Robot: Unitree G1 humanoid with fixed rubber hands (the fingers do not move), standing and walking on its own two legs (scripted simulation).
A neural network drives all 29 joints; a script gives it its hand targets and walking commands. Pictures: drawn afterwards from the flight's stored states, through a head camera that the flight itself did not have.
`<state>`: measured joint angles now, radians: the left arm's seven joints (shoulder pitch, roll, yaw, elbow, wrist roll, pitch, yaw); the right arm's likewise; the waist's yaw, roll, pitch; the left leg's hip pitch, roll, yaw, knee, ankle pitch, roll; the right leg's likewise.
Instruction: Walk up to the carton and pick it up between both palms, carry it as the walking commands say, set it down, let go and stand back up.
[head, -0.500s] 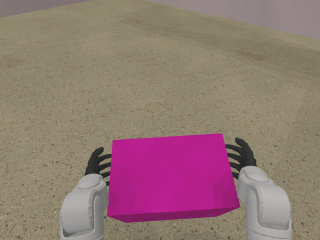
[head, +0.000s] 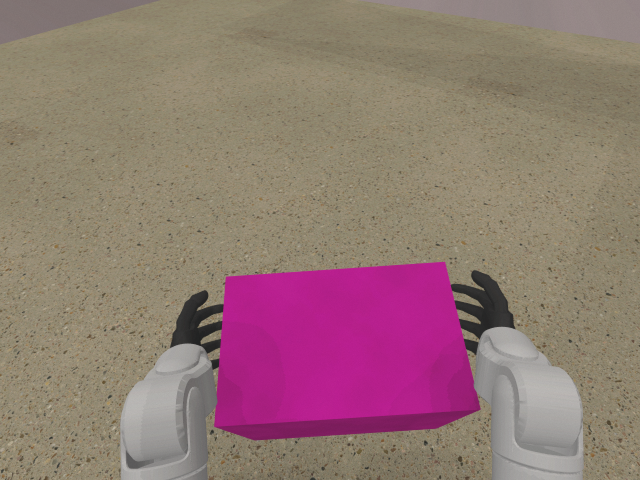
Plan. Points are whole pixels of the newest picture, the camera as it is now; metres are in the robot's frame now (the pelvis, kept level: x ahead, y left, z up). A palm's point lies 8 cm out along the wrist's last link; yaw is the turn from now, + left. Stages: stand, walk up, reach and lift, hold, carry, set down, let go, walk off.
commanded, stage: carry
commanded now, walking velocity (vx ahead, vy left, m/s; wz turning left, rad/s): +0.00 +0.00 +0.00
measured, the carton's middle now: (340, 359) +0.27 -0.01 +0.01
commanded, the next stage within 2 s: none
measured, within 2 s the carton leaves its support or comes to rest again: neither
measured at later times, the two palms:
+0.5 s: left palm (157, 370) +0.24 +0.20 +0.07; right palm (449, 343) +0.25 -0.13 +0.09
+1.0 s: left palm (134, 362) +0.25 +0.23 +0.07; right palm (421, 337) +0.26 -0.10 +0.09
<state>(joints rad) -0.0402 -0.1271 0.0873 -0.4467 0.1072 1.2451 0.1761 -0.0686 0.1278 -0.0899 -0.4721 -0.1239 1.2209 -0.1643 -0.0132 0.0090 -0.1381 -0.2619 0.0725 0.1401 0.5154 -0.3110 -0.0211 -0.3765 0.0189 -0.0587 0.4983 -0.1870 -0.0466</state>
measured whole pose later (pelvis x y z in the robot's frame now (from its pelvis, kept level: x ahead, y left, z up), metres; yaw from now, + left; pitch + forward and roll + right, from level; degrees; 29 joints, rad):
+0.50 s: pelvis -0.02 +0.04 +0.00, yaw +0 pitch +3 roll +0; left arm -0.11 -0.13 0.13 -0.22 0.15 1.12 0.15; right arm -0.15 0.13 -0.14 -0.23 -0.17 1.08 -0.12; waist 0.00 -0.03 -0.12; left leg -0.26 0.01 0.16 0.49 -0.29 0.04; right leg -0.38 -0.04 -0.03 0.49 -0.16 0.02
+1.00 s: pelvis -0.01 +0.07 -0.01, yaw +1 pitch +2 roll +0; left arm -0.11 -0.13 0.11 -0.27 0.13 1.11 0.17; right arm -0.11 0.13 -0.14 -0.29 -0.14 1.06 -0.13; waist 0.00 -0.02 -0.09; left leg -0.25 -0.02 0.17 0.56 -0.35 0.08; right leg -0.37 -0.07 -0.02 0.55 -0.21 0.05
